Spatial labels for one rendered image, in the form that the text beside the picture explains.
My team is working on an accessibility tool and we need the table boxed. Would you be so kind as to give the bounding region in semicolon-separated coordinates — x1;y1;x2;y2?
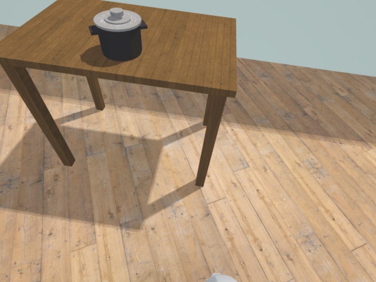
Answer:
0;0;237;187

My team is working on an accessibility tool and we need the pot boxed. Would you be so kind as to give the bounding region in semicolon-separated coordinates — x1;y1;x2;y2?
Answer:
88;20;147;61

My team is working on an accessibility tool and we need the knob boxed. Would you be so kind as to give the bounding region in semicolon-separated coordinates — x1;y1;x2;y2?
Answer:
110;8;123;17

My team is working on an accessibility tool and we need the lid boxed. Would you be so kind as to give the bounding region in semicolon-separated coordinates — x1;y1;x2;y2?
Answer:
93;10;142;32

